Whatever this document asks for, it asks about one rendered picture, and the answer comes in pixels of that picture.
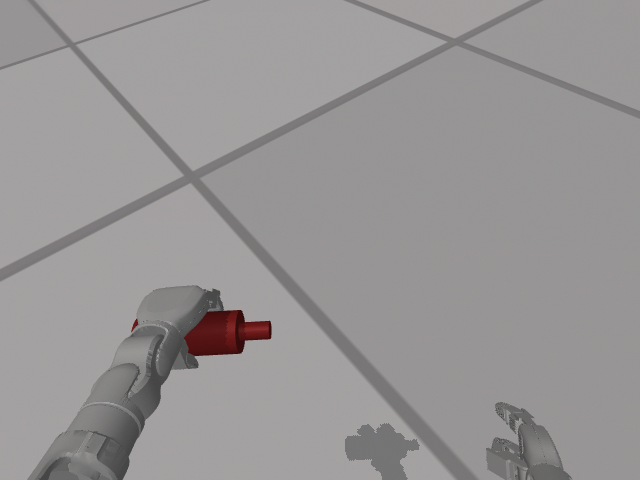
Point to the left robot hand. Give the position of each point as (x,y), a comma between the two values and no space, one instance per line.
(182,307)

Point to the left robot arm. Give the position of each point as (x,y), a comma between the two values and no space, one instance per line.
(97,444)

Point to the right robot hand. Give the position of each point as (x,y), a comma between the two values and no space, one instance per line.
(511,461)

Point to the bottle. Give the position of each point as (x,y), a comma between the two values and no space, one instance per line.
(223,332)

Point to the right robot arm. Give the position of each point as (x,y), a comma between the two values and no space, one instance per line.
(546,472)

